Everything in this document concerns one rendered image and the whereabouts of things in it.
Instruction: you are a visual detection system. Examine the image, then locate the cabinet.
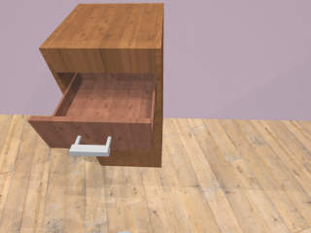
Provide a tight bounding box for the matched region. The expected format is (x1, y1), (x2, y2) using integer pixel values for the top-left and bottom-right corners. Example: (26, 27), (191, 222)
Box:
(39, 3), (164, 168)

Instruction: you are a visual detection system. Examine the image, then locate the drawer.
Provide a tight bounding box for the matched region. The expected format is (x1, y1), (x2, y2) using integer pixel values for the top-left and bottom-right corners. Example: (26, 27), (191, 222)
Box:
(27, 72), (156, 151)

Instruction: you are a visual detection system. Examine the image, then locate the handle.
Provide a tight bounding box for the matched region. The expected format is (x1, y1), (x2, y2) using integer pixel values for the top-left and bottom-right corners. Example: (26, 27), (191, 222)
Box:
(69, 136), (112, 157)

